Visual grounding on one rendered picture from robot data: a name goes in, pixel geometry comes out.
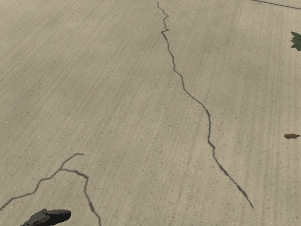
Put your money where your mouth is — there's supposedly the robot left hand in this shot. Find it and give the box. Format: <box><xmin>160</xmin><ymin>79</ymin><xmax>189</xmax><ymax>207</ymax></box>
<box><xmin>20</xmin><ymin>208</ymin><xmax>71</xmax><ymax>226</ymax></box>

